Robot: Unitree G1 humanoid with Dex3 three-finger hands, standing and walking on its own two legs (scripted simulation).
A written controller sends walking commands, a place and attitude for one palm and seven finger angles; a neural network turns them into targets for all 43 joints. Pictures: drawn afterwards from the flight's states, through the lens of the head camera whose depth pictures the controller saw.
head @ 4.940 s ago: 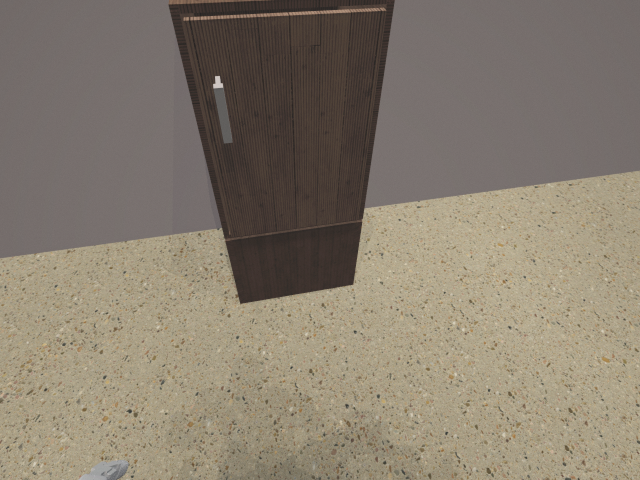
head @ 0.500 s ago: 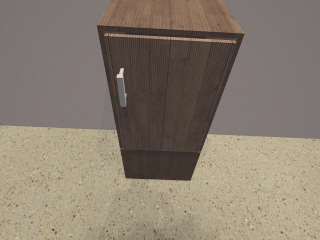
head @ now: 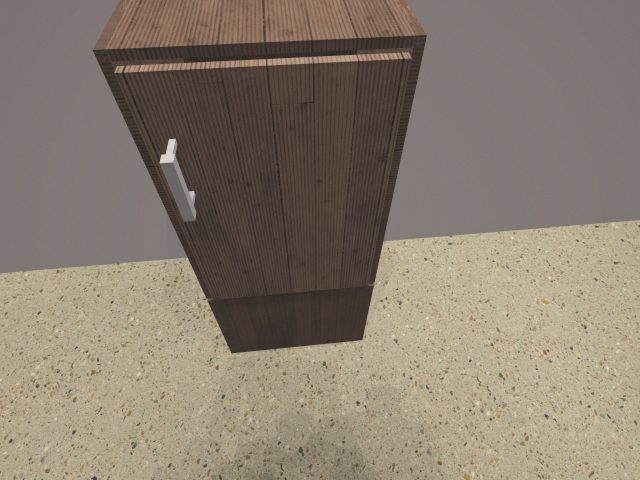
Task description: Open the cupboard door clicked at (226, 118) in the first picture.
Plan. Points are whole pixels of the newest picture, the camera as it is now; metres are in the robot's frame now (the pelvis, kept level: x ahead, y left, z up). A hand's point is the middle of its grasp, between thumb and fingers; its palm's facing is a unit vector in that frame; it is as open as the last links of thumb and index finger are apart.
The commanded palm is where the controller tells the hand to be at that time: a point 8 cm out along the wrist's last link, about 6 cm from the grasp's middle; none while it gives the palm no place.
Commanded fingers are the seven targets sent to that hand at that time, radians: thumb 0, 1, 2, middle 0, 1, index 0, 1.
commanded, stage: come to a stop and stand still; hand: left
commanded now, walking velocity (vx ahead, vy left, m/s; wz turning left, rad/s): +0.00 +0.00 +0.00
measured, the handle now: (181, 181) +0.54 +0.23 +0.04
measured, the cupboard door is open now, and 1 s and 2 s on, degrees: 0 0 0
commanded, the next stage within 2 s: look again from close up in 0.34 s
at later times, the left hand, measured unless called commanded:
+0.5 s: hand out of the picture -0.01 +0.16 -0.17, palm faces +0.04 -0.98 -0.22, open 7.3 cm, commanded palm none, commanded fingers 0.00 0.90 0.90 -0.20 -0.30 -0.20 -0.30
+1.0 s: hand out of the picture -0.06 +0.20 -0.18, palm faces +0.04 -0.99 -0.16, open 7.4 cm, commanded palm none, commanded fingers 0.00 0.90 0.90 -0.20 -0.30 -0.20 -0.30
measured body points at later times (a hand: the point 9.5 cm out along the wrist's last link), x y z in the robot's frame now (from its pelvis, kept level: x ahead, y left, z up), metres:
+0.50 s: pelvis +0.01 -0.01 +0.01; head +0.03 -0.02 +0.45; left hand -0.01 +0.21 -0.15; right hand +0.03 -0.24 -0.16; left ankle -0.03 +0.12 -0.73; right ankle -0.02 -0.11 -0.74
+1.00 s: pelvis -0.04 +0.04 +0.00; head -0.05 +0.05 +0.45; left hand -0.06 +0.25 -0.16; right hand -0.03 -0.19 -0.15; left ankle +0.00 +0.11 -0.74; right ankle -0.02 -0.11 -0.74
